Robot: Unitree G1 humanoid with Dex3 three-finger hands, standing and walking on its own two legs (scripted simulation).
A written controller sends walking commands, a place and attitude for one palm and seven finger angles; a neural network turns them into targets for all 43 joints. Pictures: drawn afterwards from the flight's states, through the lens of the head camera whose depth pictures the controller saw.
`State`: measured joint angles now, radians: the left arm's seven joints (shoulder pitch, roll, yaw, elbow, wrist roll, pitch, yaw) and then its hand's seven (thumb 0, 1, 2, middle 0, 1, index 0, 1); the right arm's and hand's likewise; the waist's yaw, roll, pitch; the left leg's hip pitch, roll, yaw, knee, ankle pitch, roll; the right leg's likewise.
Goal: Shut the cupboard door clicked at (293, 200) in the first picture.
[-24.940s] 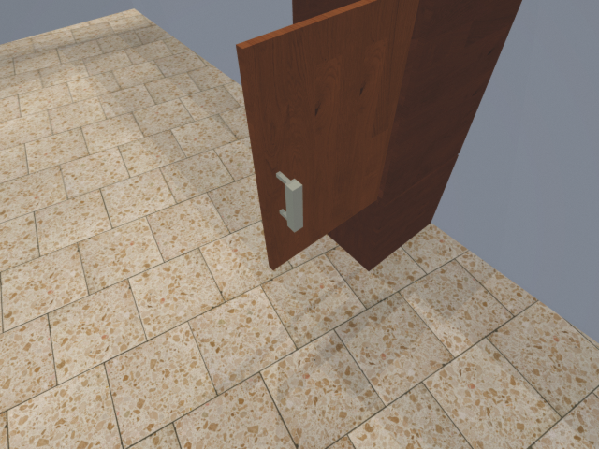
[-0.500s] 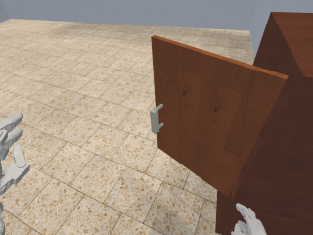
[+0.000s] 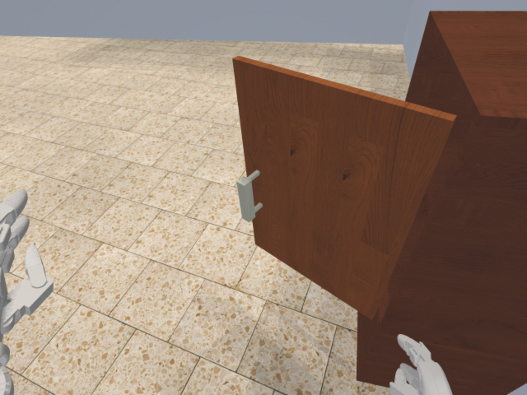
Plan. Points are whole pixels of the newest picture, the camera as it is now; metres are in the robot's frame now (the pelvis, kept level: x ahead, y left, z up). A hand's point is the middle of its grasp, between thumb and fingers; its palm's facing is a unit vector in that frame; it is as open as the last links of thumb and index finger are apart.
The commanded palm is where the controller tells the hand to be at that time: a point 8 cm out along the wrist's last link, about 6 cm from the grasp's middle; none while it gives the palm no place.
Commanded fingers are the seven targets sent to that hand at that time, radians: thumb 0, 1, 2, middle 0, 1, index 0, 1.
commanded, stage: step back with the hand held close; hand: left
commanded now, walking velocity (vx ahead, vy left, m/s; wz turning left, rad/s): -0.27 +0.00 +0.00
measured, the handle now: (252, 195) +0.60 +0.10 -0.08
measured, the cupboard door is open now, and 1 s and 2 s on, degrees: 63 63 63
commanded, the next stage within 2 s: stop stepping back and stand still in 1.44 s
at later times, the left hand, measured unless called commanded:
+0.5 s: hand (0, 330) +0.14 +0.30 +0.15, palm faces +0.41 -0.77 -0.48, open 7.4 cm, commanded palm +0.09 +0.33 +0.17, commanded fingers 0.00 0.90 0.90 -0.20 -0.30 -0.20 -0.30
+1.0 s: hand out of the picture +0.06 +0.29 +0.16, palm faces +0.48 -0.72 -0.51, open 7.4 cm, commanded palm -0.04 +0.32 +0.17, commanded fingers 0.00 0.90 0.90 -0.20 -0.30 -0.20 -0.30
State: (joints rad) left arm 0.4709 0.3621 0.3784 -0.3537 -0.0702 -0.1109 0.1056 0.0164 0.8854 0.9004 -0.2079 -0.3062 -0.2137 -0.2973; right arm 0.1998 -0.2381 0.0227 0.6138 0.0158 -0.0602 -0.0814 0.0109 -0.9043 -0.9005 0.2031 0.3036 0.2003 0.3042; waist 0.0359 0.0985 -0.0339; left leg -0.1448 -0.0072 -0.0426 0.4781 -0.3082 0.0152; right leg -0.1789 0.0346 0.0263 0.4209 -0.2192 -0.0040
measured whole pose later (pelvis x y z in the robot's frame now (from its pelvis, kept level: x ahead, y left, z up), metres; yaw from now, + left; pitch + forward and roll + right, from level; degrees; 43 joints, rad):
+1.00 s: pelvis -0.15 +0.01 -0.03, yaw +6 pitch +0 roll -2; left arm 0.49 0.48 0.48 -0.49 0.00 -0.27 0.17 0.02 0.88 0.90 -0.21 -0.31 -0.22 -0.30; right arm 0.27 -0.23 -0.02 0.57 0.01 -0.05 -0.08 0.01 -0.90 -0.90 0.20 0.30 0.20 0.30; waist -0.08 0.00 0.03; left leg -0.53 0.02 0.03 0.72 -0.26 0.07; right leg -0.48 0.03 0.05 0.73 -0.21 0.03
